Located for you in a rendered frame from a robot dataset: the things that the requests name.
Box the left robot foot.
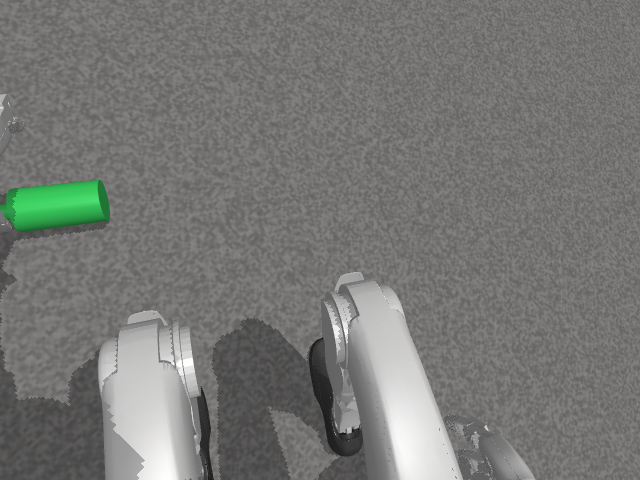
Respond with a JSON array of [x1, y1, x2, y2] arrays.
[[197, 387, 214, 480]]

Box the bottle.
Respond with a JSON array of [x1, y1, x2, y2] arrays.
[[0, 180, 110, 232]]

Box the left robot hand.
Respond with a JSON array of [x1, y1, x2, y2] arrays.
[[0, 94, 25, 233]]

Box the right robot hand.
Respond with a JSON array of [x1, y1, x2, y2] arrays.
[[444, 415, 536, 480]]

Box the right robot foot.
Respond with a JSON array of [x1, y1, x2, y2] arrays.
[[309, 338, 363, 457]]

